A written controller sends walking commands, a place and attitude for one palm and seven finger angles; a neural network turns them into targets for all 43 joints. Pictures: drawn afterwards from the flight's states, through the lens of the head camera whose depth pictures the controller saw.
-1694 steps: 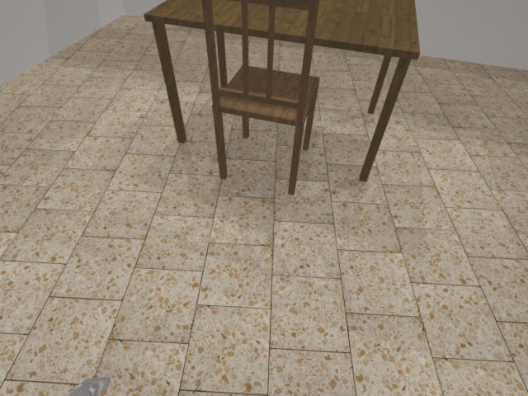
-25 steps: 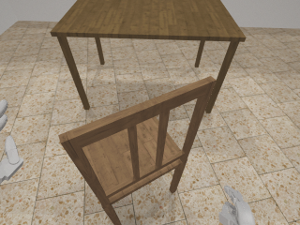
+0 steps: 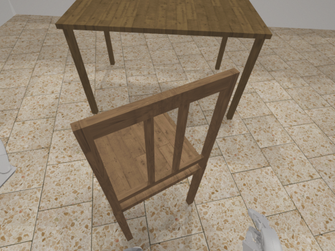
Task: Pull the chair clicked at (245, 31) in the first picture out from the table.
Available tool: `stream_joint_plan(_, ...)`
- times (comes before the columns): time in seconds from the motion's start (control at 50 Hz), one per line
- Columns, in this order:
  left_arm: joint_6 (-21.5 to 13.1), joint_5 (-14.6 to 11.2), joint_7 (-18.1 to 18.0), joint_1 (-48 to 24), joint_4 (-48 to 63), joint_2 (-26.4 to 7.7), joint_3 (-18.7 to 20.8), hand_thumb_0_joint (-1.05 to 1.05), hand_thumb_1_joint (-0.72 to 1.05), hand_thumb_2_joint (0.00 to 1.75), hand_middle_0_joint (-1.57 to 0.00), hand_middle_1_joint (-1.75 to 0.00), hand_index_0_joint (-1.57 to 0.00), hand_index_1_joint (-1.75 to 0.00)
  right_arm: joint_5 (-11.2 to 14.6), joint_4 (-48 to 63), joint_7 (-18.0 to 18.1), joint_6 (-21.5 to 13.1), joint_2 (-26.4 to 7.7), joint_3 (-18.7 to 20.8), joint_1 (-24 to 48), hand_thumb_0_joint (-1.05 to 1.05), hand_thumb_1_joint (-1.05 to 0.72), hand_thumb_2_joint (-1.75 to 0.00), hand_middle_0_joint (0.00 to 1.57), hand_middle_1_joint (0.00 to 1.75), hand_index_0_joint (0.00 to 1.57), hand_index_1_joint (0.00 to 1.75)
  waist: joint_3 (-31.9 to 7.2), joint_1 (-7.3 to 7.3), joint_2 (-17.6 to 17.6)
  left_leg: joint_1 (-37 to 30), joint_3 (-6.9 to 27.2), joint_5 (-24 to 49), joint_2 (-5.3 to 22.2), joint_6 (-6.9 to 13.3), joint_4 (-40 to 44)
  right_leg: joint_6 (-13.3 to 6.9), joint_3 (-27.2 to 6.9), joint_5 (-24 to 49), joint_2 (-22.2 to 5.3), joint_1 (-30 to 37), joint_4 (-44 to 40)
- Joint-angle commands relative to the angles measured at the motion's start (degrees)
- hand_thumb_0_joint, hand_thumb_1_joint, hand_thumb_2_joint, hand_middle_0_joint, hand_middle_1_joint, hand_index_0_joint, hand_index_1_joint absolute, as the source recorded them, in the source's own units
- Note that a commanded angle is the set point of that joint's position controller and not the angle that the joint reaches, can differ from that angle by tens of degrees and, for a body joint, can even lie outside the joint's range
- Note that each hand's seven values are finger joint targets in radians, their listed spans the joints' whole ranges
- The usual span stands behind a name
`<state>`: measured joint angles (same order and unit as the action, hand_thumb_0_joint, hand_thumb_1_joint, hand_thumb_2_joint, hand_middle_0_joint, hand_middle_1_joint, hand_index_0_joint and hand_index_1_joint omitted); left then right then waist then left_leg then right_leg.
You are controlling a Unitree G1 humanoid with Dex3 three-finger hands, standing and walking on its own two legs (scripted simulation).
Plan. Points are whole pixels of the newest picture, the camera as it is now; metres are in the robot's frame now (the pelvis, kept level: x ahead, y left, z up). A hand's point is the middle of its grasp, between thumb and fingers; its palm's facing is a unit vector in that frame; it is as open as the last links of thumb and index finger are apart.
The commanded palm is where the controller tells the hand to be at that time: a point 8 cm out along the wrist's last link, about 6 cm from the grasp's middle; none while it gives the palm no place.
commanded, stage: step back with the hand held close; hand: left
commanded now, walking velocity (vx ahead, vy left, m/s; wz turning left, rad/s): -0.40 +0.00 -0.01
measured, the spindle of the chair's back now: (150, 155) +0.38 +0.07 -0.04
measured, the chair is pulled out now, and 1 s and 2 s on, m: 0.62 0.62 0.62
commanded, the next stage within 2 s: stop stepping back and stand still in 0.66 s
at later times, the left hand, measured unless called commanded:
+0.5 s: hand (25, 185) +0.18 +0.23 +0.18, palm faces +0.39 -0.79 -0.47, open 7.4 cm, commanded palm +0.10 +0.28 +0.19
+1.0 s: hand out of the picture +0.06 +0.20 +0.19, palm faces +0.35 -0.80 -0.48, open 7.4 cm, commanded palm +0.01 +0.25 +0.19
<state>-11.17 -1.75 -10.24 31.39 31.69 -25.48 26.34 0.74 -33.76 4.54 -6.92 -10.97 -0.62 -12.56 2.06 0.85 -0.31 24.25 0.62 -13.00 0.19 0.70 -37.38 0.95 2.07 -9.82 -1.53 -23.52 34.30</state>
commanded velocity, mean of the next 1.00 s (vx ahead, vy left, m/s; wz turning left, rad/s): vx -0.23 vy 0.00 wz -0.02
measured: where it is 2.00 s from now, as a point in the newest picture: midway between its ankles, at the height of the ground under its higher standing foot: outside the picture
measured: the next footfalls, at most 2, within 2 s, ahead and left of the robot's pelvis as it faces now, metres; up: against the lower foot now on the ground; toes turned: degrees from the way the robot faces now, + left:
right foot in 0.40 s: +0.00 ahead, -0.15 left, +0.00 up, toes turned -4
left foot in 0.68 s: -0.03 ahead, +0.12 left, +0.00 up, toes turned +0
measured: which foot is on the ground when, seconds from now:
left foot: down 0.00-0.50, up 0.52-0.66, down 0.68-0.96, up 0.98-1.00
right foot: down 0.00-0.24, up 0.26-0.38, down 0.40-1.00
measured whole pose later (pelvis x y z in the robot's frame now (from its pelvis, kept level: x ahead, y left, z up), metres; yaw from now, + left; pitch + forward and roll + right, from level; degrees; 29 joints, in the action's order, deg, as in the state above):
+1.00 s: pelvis -0.14 -0.04 +0.01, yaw -2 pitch -2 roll -2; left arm -11.4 -2.5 -8.3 33.8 32.9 -24.9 23.3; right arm 1.5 -36.2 2.7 -7.3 -9.8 -1.4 -12.0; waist 2.4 0.6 0.9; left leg 21.4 2.5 -21.7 4.6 -0.8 -40.9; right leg 0.0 5.0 -12.1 -0.9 -16.0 30.6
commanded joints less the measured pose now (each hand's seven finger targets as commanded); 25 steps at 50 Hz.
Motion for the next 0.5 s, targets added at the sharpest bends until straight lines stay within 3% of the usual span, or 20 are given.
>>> stream_joint_plan(0.0,-4.0,0.66,-1.01,-2.04,8.7,-9.22,7.13,0.0,0.9,0.9,-0.2,-0.3,-0.2,-0.3,0.29,8.57,0.36,-3.42,-8.59,4.23,5.36,0.0,-0.9,-0.9,0.2,0.3,0.2,0.3,-2.94,-0.36,2.64,16.28,7.81,-26.92,7.66,3.2,11.31,-2.91,-9.05,-14.08,-5.18,11.66,-5.01)
stream_joint_plan(0.06,-4.34,-0.06,-1.32,-3.07,10.93,-9.86,6.13,0.0,0.9,0.9,-0.2,-0.3,-0.2,-0.3,-0.35,7.1,-0.31,-3.27,-7.62,3.77,4.7,0.0,-0.9,-0.9,0.2,0.3,0.2,0.3,-5.81,0.04,-7.1,-0.88,3.28,-16.04,1.88,0.06,-6.47,-7.96,-16.6,-17.72,-14.26,-3.93,-18.42)
stream_joint_plan(0.08,-4.32,-0.23,-1.46,-3.24,11.78,-10.1,5.99,0.0,0.9,0.9,-0.2,-0.3,-0.2,-0.3,-0.58,6.39,-0.49,-2.99,-7.19,3.61,4.81,0.0,-0.9,-0.9,0.2,0.3,0.2,0.3,-7.87,0.19,-8.81,-4.53,2.29,-12.98,0.98,-0.4,-11.27,-9.14,-16.68,-15.68,-16.78,-5.2,-19.85)
stream_joint_plan(0.1,-4.11,-0.35,-1.68,-2.84,11.65,-10.57,6.58,0.0,0.9,0.9,-0.2,-0.3,-0.2,-0.3,-0.76,5.72,-0.52,-2.61,-7.04,3.56,5.17,0.0,-0.9,-0.9,0.2,0.3,0.2,0.3,-9.6,0.29,-8.46,-5.94,2.5,-10.83,0.93,-0.38,-11.98,-9.81,-15.82,-11.09,-17.5,-3.89,-19.41)
stream_joint_plan(0.12,-4.05,-0.42,-1.62,-1.88,12.6,-10.36,6.59,0.0,0.9,0.9,-0.2,-0.3,-0.2,-0.3,-0.7,5.95,-0.64,-2.2,-6.67,3.34,5.26,0.0,-0.9,-0.9,0.2,0.3,0.2,0.3,-10.83,0.44,-8.76,-6.71,2.73,-10.02,1.24,-0.13,-9.7,-8.97,-13.65,-8.49,-16.81,-2.39,-17.94)
stream_joint_plan(0.14,-4.33,-0.57,-1.52,-1.61,13.8,-10.44,6.86,0.0,0.9,0.9,-0.2,-0.3,-0.2,-0.3,-0.64,6.29,-0.58,-1.94,-6.88,3.19,5.82,0.0,-0.9,-0.9,0.2,0.3,0.2,0.3,-10.65,0.55,-6.48,-6.76,3.74,-10.08,2.04,0.35,-4.26,-7.63,-11.3,-7.77,-15.1,-1.44,-15.88)
stream_joint_plan(0.16,-4.67,-0.61,-1.52,-0.69,14.27,-10.61,7.55,0.0,0.9,0.9,-0.2,-0.3,-0.2,-0.3,-0.67,6.65,-0.3,-1.84,-7.22,3.28,6.43,0.0,-0.9,-0.9,0.2,0.3,0.2,0.3,-9.1,0.38,-2.82,-4.65,6.58,-11.11,4.16,1.33,4.16,-5.78,-8.96,-8.75,-11.68,-0.08,-12.61)
stream_joint_plan(0.18,-5.12,-0.44,-1.49,-0.13,15.19,-10.32,7.73,0.0,0.9,0.9,-0.2,-0.3,-0.2,-0.3,-0.78,6.94,0.04,-1.9,-7.94,3.42,6.78,0.0,-0.9,-0.9,0.2,0.3,0.2,0.3,-7.96,0.18,3.14,-1.15,10.76,-11.48,7.73,2.73,12.02,-3.46,-6.58,-10.53,-7.28,1.73,-7.5)
stream_joint_plan(0.2,-5.36,-0.05,-1.71,0.2,15.54,-10.76,8.34,0.0,0.9,0.9,-0.2,-0.3,-0.2,-0.3,-0.69,7.23,0.38,-2.11,-8.72,3.72,7.71,0.0,-0.9,-0.9,0.2,0.3,0.2,0.3,-6.83,0.2,11.59,3.66,15.47,-9.51,12.83,4.51,18.47,-1.4,-2.4,-8.3,-2.8,5.68,1.38)
stream_joint_plan(0.22,-5.77,0.09,-1.62,0.53,15.83,-9.8,8.21,0.0,0.9,0.9,-0.2,-0.3,-0.2,-0.3,-0.65,7.11,0.29,-2.53,-8.03,4.02,6.82,0.0,-0.9,-0.9,0.2,0.3,0.2,0.3,-8.79,0.28,16.15,6.22,16.73,-6.87,16.71,5.67,19.75,-0.66,-0.87,-7.93,-0.7,8.57,8.8)
stream_joint_plan(0.24,-6.01,-0.11,-1.27,0.44,15.14,-9.48,8.43,0.0,0.9,0.9,-0.2,-0.3,-0.2,-0.3,-0.65,6.91,0.18,-3.23,-7.49,4.26,6.33,0.0,-0.9,-0.9,0.2,0.3,0.2,0.3,-10.03,0.65,17.92,8.73,15.51,-9.52,18.27,5.96,22.01,-0.63,-1.49,-13.85,-0.37,9.97,14.57)
stream_joint_plan(0.26,-6.08,-0.33,-1.14,0.49,14.31,-8.56,8.26,0.0,0.9,0.9,-0.2,-0.3,-0.2,-0.3,-0.53,6.93,0.06,-3.7,-7.81,4.6,5.97,0.0,-0.9,-0.9,0.2,0.3,0.2,0.3,-8.55,0.75,17.96,11.3,14.25,-10.82,18.73,6.49,22.28,-0.71,-2.14,-15.48,0.04,10.37,17.55)
stream_joint_plan(0.28,-6.28,-0.39,-1.01,-0.9,14.95,-8.5,7.98,0.0,0.9,0.9,-0.2,-0.3,-0.2,-0.3,-0.61,6.63,-0.07,-4.08,-7.85,4.55,5.74,0.0,-0.9,-0.9,0.2,0.3,0.2,0.3,-7.08,0.56,15.91,10.42,13.13,-3.74,17.86,6.5,19.27,-0.93,-2.37,-14.29,-0.35,9.32,16.07)
stream_joint_plan(0.32,-6.53,-0.8,-0.29,-2.31,14.58,-7.9,6.64,0.0,0.9,0.9,-0.2,-0.3,-0.2,-0.3,-0.71,4.71,-0.36,-4.96,-7.86,4.77,4.76,0.0,-0.9,-0.9,0.2,0.3,0.2,0.3,-7.72,-0.19,10.95,-2.19,10.63,19.63,16.51,5.48,11.4,-0.75,-1.12,-7.93,-1.68,5.59,4.48)
stream_joint_plan(0.36,-6.98,-0.73,0.48,-1.35,12.34,-7.57,5.99,0.0,0.9,0.9,-0.2,-0.3,-0.2,-0.3,-0.86,3.4,-0.88,-5.89,-8.21,4.83,4.65,0.0,-0.9,-0.9,0.2,0.3,0.2,0.3,-9.67,-0.72,10.34,-8.92,10.2,26.9,15.67,4.49,8.96,-1.02,-0.21,-3.41,-1.47,6.53,-3.74)
stream_joint_plan(0.4,-7.43,-0.2,1.03,-1.13,11.18,-8.62,6.43,0.0,0.9,0.9,-0.2,-0.3,-0.2,-0.3,-1.36,2.56,-1.05,-6.29,-8.46,4.48,5.44,0.0,-0.9,-0.9,0.2,0.3,0.2,0.3,-9.69,-0.94,10.89,-9.01,8.8,23.58,14.19,3.28,7.49,-1.25,0.05,3.92,-2.12,9.58,-9.27)
stream_joint_plan(0.42,-7.97,-0.28,1.41,-2.15,11.77,-7.66,4.94,0.0,0.9,0.9,-0.2,-0.3,-0.2,-0.3,-1.32,2.75,-1.33,-6.27,-8.29,3.95,5.43,0.0,-0.9,-0.9,0.2,0.3,0.2,0.3,-10.84,-0.66,9.21,-8.94,7.19,20.98,12.23,2.1,5.38,-1.75,-0.64,10.72,-3.16,11.08,-10.97)
stream_joint_plan(0.44,-8.1,0.06,1.33,-2.84,12.86,-8.59,4.54,0.0,0.9,0.9,-0.2,-0.3,-0.2,-0.3,-1.11,3.21,-1.3,-5.79,-8.12,4.02,5.08,0.0,-0.9,-0.9,0.2,0.3,0.2,0.3,-13.58,0.03,4.46,-8.75,3.69,20.81,9.2,0.62,1.37,-3.1,-4.2,24.04,-6.44,12.85,-10.33)
stream_joint_plan(0.46,-7.85,-0.7,1.48,-2.63,13.57,-8.57,4.24,0.0,0.9,0.9,-0.2,-0.3,-0.2,-0.3,-0.34,3.95,-1.01,-5.72,-7.83,4.88,5.16,0.0,-0.9,-0.9,0.2,0.3,0.2,0.3,-16.43,-0.03,-3.67,-8.12,0.14,14.32,4.76,-1.38,-3.72,-5.81,-8.13,30.22,-10.96,13.65,-9.22)
stream_joint_plan(0.48,-7.91,-1.2,1.35,-0.98,13.86,-9.79,5.62,0.0,0.9,0.9,-0.2,-0.3,-0.2,-0.3,0.13,4.75,-0.83,-5.51,-7.28,5.17,5.98,0.0,-0.9,-0.9,0.2,0.3,0.2,0.3,-16.74,-0.17,-7.88,-6.69,-0.44,3.11,1.69,-1.9,-9.3,-8.67,-11.96,30.66,-16.45,11.95,-11.78)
